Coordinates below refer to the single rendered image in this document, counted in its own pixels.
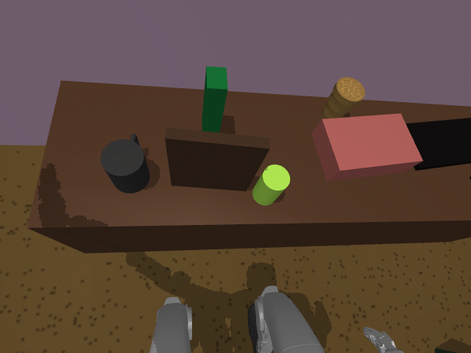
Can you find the right robot hand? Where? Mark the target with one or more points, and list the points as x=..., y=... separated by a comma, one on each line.
x=382, y=341

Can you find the right robot foot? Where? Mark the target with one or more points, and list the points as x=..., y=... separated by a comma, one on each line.
x=253, y=333

